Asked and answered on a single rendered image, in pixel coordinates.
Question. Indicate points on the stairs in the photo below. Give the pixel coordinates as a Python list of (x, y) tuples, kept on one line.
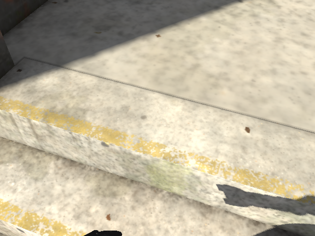
[(54, 182)]

